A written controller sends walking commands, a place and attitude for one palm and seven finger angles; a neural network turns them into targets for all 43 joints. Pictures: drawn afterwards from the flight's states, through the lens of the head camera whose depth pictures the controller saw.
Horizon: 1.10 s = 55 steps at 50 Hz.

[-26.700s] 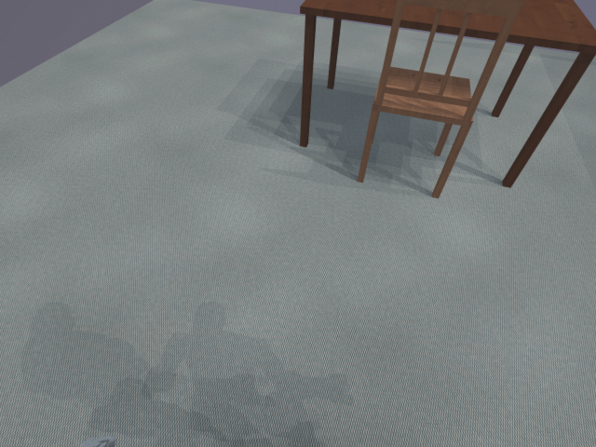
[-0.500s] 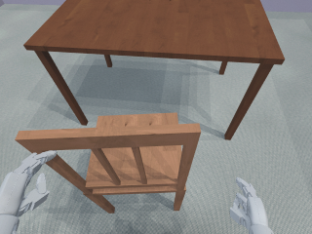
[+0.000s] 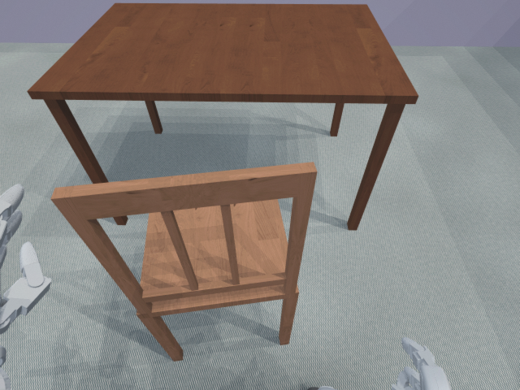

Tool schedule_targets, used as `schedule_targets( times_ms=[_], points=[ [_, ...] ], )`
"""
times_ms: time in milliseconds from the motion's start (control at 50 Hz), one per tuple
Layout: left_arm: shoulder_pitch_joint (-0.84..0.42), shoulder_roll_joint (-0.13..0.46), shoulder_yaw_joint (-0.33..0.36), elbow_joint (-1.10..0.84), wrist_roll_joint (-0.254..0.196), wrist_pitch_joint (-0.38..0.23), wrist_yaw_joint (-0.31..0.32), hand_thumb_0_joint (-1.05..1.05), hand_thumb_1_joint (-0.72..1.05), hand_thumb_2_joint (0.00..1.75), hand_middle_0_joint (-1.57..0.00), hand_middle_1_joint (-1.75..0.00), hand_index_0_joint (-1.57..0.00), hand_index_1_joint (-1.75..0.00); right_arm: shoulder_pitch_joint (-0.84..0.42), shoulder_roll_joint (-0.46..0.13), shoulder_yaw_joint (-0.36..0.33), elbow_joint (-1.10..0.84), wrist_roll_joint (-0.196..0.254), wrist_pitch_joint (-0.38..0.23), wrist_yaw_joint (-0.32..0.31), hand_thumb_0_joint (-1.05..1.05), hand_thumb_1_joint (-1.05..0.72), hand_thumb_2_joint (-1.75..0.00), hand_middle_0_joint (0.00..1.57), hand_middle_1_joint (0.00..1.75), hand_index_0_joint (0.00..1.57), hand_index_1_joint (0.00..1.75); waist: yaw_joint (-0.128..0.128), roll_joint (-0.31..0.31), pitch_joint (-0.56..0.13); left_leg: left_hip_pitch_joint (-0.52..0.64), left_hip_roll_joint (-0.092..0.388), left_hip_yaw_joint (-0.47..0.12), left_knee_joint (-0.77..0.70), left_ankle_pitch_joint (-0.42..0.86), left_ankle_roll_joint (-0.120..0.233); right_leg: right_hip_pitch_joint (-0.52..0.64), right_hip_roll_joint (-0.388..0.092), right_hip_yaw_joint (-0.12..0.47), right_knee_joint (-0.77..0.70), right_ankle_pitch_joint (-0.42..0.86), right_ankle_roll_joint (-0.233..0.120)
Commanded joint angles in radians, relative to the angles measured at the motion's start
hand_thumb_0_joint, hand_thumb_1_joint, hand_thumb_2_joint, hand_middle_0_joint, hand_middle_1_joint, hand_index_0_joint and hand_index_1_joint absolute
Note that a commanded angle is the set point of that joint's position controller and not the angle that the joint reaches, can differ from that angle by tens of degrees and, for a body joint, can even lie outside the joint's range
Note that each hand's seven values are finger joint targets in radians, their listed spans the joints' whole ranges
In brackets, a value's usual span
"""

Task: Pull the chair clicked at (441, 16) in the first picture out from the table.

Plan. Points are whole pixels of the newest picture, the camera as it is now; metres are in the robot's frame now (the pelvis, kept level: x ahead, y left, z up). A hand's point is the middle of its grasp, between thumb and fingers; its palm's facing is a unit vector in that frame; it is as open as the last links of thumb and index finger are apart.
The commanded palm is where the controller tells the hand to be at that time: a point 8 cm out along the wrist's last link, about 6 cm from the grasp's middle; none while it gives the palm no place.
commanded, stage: step back with the hand held close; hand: left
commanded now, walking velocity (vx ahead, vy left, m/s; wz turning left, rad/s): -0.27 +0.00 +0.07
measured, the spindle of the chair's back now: (182, 254) +0.38 +0.18 -0.08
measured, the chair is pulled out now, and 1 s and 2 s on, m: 0.35 0.35 0.35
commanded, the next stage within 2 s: stop stepping back and stand still in 0.22 s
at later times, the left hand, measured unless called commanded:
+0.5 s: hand out of the picture +0.09 +0.28 +0.18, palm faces +0.48 -0.72 -0.49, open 7.5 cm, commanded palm +0.03 +0.31 +0.19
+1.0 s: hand out of the picture +0.05 +0.28 +0.18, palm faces +0.40 -0.74 -0.54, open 7.5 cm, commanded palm +0.00 +0.32 +0.19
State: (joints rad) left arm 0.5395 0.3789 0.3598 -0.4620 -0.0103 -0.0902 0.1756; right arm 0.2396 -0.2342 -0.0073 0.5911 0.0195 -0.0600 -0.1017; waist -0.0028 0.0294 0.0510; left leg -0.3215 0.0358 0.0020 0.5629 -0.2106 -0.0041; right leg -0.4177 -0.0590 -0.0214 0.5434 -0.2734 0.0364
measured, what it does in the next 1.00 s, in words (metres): walks backwards: right foot, then right foot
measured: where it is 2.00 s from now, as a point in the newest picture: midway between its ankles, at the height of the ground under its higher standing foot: outside the picture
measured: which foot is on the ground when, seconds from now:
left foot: down 0.00-0.58, up 0.60-0.66, down 0.68-1.00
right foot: down 0.00-0.00, up 0.02-0.08, down 0.10-0.32, up 0.34-0.46, down 0.48-1.00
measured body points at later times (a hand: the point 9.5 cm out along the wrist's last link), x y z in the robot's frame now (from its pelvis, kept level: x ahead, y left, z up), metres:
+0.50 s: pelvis -0.09 +0.00 +0.00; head -0.08 +0.02 +0.45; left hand +0.06 +0.32 +0.20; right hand +0.11 -0.20 -0.07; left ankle +0.02 +0.13 -0.73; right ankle -0.08 -0.14 -0.73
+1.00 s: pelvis -0.13 +0.01 +0.01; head -0.13 +0.02 +0.46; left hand +0.02 +0.32 +0.20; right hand +0.01 -0.22 -0.09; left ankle -0.03 +0.12 -0.72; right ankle -0.12 -0.12 -0.73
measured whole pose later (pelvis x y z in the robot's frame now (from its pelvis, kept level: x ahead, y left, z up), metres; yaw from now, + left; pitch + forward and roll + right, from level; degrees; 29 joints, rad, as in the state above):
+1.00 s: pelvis -0.13 +0.01 +0.01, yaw +2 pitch -2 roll -2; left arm 0.60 0.46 0.43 -0.51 -0.03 -0.21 0.14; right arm 0.26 -0.18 0.00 0.68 0.01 -0.16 -0.07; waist -0.01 0.02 0.04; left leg -0.37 0.01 -0.01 0.50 -0.19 0.01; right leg -0.18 0.01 -0.04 0.45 -0.24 0.00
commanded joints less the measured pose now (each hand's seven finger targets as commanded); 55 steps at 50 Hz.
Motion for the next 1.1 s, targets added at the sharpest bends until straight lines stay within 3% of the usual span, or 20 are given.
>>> schedule_targets(
  times_ms=[0, 40, 100, 120, 160, 200, 240, 260, 300, 360, 460, 520, 560, 620, 660, 740, 820, 880, 920, 1080],
  points=[
    [0.003, 0.258, 0.251, -0.317, 0.007, -0.145, 0.039, 0.0, 0.9, 0.9, -0.2, -0.3, -0.2, -0.3, -0.12, -0.11, -0.051, -0.196, 0.01, -0.099, -0.007, 0.0, -0.9, -0.9, 0.2, 0.3, 0.2, 0.3, 0.026, 0.321, -0.125, -0.455, 0.171, -0.156, -0.316, -0.508, 0.109, 0.437, 0.035, -0.027, 0.251, -0.009, 0.005],
    [0.017, 0.254, 0.27, -0.246, 0.013, -0.17, 0.032, 0.0, 0.9, 0.9, -0.2, -0.3, -0.2, -0.3, -0.106, -0.105, -0.056, -0.174, 0.011, -0.115, -0.001, 0.0, -0.9, -0.9, 0.2, 0.3, 0.2, 0.3, 0.032, 0.223, -0.045, -0.491, 0.15, -0.14, -0.222, -0.495, 0.103, 0.397, 0.03, 0.0, 0.169, 0.014, -0.014],
    [0.017, 0.244, 0.257, -0.145, -0.006, -0.205, 0.016, 0.0, 0.9, 0.9, -0.2, -0.3, -0.2, -0.3, -0.085, -0.093, -0.057, -0.117, -0.005, -0.139, 0.01, 0.0, -0.9, -0.9, 0.2, 0.3, 0.2, 0.3, 0.009, 0.077, 0.031, -0.239, 0.054, -0.053, -0.033, -0.394, 0.039, 0.073, -0.052, 0.137, -0.135, -0.019, -0.075],
    [-0.001, 0.238, 0.241, -0.155, -0.013, -0.2, 0.01, 0.0, 0.9, 0.9, -0.2, -0.3, -0.2, -0.3, -0.064, -0.102, -0.072, -0.099, -0.007, -0.138, 0.018, 0.0, -0.9, -0.9, 0.2, 0.3, 0.2, 0.3, 0.007, -0.113, -0.039, -0.117, 0.001, -0.016, 0.094, -0.316, 0.007, -0.016, -0.111, 0.238, -0.2, -0.097, -0.115],
    [-0.043, 0.232, 0.215, -0.179, -0.022, -0.188, 0.015, 0.0, 0.9, 0.9, -0.2, -0.3, -0.2, -0.3, -0.078, -0.088, -0.069, -0.07, -0.017, -0.134, 0.034, 0.0, -0.9, -0.9, 0.2, 0.3, 0.2, 0.3, 0.003, -0.211, -0.124, 0.036, -0.028, 0.006, 0.268, -0.173, -0.003, -0.078, -0.227, 0.265, -0.264, -0.055, -0.176],
    [-0.065, 0.223, 0.199, -0.216, -0.019, -0.183, 0.018, 0.0, 0.9, 0.9, -0.2, -0.3, -0.2, -0.3, -0.106, -0.08, -0.059, -0.072, -0.016, -0.129, 0.034, 0.0, -0.9, -0.9, 0.2, 0.3, 0.2, 0.3, -0.001, -0.2, -0.148, 0.076, -0.012, -0.027, 0.152, -0.126, 0.008, -0.046, -0.204, 0.203, -0.207, 0.042, -0.149],
    [-0.065, 0.238, 0.219, -0.245, -0.011, -0.194, 0.021, 0.0, 0.9, 0.9, -0.2, -0.3, -0.2, -0.3, -0.132, -0.097, -0.06, -0.081, -0.016, -0.132, 0.021, 0.0, -0.9, -0.9, 0.2, 0.3, 0.2, 0.3, 0.01, -0.105, -0.108, 0.032, 0.058, -0.105, -0.086, -0.101, 0.039, -0.018, -0.093, 0.133, -0.111, -0.036, -0.081],
    [-0.051, 0.239, 0.225, -0.26, -0.008, -0.205, 0.022, 0.0, 0.9, 0.9, -0.2, -0.3, -0.2, -0.3, -0.139, -0.105, -0.063, -0.086, -0.016, -0.136, 0.015, 0.0, -0.9, -0.9, 0.2, 0.3, 0.2, 0.3, 0.018, -0.004, -0.112, -0.009, 0.122, -0.16, -0.169, -0.125, 0.061, 0.014, -0.036, 0.105, -0.041, -0.07, -0.051],
    [-0.071, 0.24, 0.252, -0.312, 0.002, -0.227, 0.021, 0.0, 0.9, 0.9, -0.2, -0.3, -0.2, -0.3, -0.144, -0.125, -0.066, -0.107, -0.017, -0.154, 0.007, 0.0, -0.9, -0.9, 0.2, 0.3, 0.2, 0.3, 0.003, 0.304, -0.143, -0.322, 0.304, -0.337, -0.432, -0.546, 0.144, 0.268, 0.064, 0.02, 0.346, -0.14, -0.011],
    [-0.022, 0.207, 0.216, -0.297, -0.022, -0.211, 0.007, 0.0, 0.9, 0.9, -0.2, -0.3, -0.2, -0.3, -0.115, -0.099, -0.072, -0.103, 0.0, -0.156, 0.021, 0.0, -0.9, -0.9, 0.2, 0.3, 0.2, 0.3, 0.012, 0.152, -0.15, -0.129, 0.234, -0.223, -0.288, -0.353, 0.112, 0.157, 0.029, 0.029, 0.252, -0.168, -0.021],
    [-0.039, 0.229, 0.207, -0.247, -0.027, -0.17, 0.003, 0.0, 0.9, 0.9, -0.2, -0.3, -0.2, -0.3, -0.11, -0.074, -0.033, -0.092, -0.008, -0.157, 0.026, 0.0, -0.9, -0.9, 0.2, 0.3, 0.2, 0.3, 0.0, 0.174, -0.103, -0.064, 0.114, -0.113, -0.221, -0.442, 0.032, 0.235, 0.044, -0.014, -0.169, -0.098, -0.053],
    [-0.045, 0.211, 0.169, -0.211, -0.029, -0.133, -0.005, 0.0, 0.9, 0.9, -0.2, -0.3, -0.2, -0.3, -0.104, -0.08, -0.043, -0.087, -0.011, -0.145, 0.022, 0.0, -0.9, -0.9, 0.2, 0.3, 0.2, 0.3, -0.004, -0.063, -0.102, 0.1, 0.008, -0.002, 0.015, -0.289, -0.008, 0.004, -0.044, 0.141, -0.288, -0.288, -0.11],
    [-0.059, 0.227, 0.167, -0.215, -0.034, -0.119, 0.001, 0.0, 0.9, 0.9, -0.2, -0.3, -0.2, -0.3, -0.103, -0.08, -0.036, -0.073, -0.019, -0.126, 0.023, 0.0, -0.9, -0.9, 0.2, 0.3, 0.2, 0.3, -0.014, -0.094, -0.104, 0.183, -0.015, 0.002, 0.193, -0.205, -0.005, -0.142, -0.124, 0.193, -0.33, -0.34, -0.153],
    [-0.145, 0.232, 0.161, -0.204, -0.027, -0.116, 0.01, 0.0, 0.9, 0.9, -0.2, -0.3, -0.2, -0.3, -0.106, -0.086, -0.027, -0.067, -0.015, -0.103, 0.023, 0.0, -0.9, -0.9, 0.2, 0.3, 0.2, 0.3, -0.03, -0.134, -0.043, 0.13, -0.017, -0.034, 0.189, -0.205, 0.009, -0.158, -0.138, 0.167, -0.298, -0.356, -0.153],
    [-0.175, 0.233, 0.168, -0.192, -0.023, -0.124, 0.012, 0.0, 0.9, 0.9, -0.2, -0.3, -0.2, -0.3, -0.116, -0.089, -0.025, -0.082, -0.008, -0.113, 0.017, 0.0, -0.9, -0.9, 0.2, 0.3, 0.2, 0.3, -0.026, -0.076, 0.014, 0.075, 0.012, -0.094, -0.007, -0.231, 0.029, -0.088, -0.088, 0.146, -0.229, -0.302, -0.118],
    [-0.106, 0.222, 0.184, -0.265, -0.009, -0.145, 0.008, 0.0, 0.9, 0.9, -0.2, -0.3, -0.2, -0.3, -0.138, -0.08, -0.03, -0.119, 0.002, -0.137, 0.008, 0.0, -0.9, -0.9, 0.2, 0.3, 0.2, 0.3, 0.0, 0.336, -0.005, -0.24, 0.17, -0.344, -0.488, -0.705, 0.073, 0.256, 0.083, -0.01, 0.144, -0.175, -0.039],
    [0.001, 0.238, 0.204, -0.271, -0.012, -0.166, -0.001, 0.0, 0.9, 0.9, -0.2, -0.3, -0.2, -0.3, -0.101, -0.07, -0.039, -0.1, -0.007, -0.16, 0.021, 0.0, -0.9, -0.9, 0.2, 0.3, 0.2, 0.3, 0.013, 0.153, -0.064, -0.156, 0.098, -0.202, -0.317, -0.425, 0.057, 0.336, 0.057, -0.026, -0.082, -0.078, -0.051],
    [0.057, 0.256, 0.226, -0.235, -0.022, -0.178, -0.001, 0.0, 0.9, 0.9, -0.2, -0.3, -0.2, -0.3, -0.083, -0.073, -0.039, -0.067, -0.011, -0.167, 0.031, 0.0, -0.9, -0.9, 0.2, 0.3, 0.2, 0.3, 0.004, 0.134, -0.139, -0.029, 0.058, -0.127, -0.243, -0.281, 0.028, 0.328, 0.016, -0.002, -0.196, -0.038, -0.072],
    [0.064, 0.211, 0.193, -0.181, -0.029, -0.158, -0.007, 0.0, 0.9, 0.9, -0.2, -0.3, -0.2, -0.3, -0.088, -0.086, -0.052, -0.075, -0.003, -0.155, 0.029, 0.0, -0.9, -0.9, 0.2, 0.3, 0.2, 0.3, 0.0, 0.037, -0.111, 0.007, 0.044, -0.113, -0.213, -0.337, 0.017, 0.198, 0.02, 0.049, -0.21, -0.185, -0.082],
    [-0.08, 0.229, 0.168, -0.171, -0.024, -0.146, 0.003, 0.0, 0.9, 0.9, -0.2, -0.3, -0.2, -0.3, -0.104, -0.079, -0.043, -0.056, -0.011, -0.155, 0.012, 0.0, -0.9, -0.9, 0.2, 0.3, 0.2, 0.3, -0.007, -0.006, -0.064, 0.085, 0.039, -0.115, -0.178, -0.262, 0.027, 0.086, -0.014, 0.103, -0.256, -0.215, -0.083]
  ],
)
